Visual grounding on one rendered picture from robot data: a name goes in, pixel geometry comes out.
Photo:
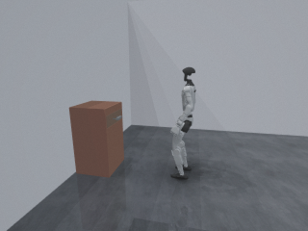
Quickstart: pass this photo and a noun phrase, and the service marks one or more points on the cabinet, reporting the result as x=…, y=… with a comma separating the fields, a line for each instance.
x=98, y=150

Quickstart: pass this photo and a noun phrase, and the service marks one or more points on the handle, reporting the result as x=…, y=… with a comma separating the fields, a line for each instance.
x=118, y=117

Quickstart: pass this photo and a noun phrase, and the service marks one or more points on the left robot upper arm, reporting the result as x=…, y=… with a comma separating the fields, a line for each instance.
x=188, y=95

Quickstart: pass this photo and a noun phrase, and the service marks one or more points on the drawer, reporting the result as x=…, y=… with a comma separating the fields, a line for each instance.
x=110, y=118

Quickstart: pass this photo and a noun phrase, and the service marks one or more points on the humanoid robot torso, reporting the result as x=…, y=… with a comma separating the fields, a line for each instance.
x=185, y=103

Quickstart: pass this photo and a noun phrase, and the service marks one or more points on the left robot forearm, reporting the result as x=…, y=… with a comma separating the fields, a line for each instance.
x=185, y=114

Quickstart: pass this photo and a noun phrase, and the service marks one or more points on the robot left hand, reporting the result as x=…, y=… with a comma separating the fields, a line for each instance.
x=175, y=130

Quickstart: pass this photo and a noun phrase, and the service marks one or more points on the right robot thigh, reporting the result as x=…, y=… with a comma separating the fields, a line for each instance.
x=181, y=144

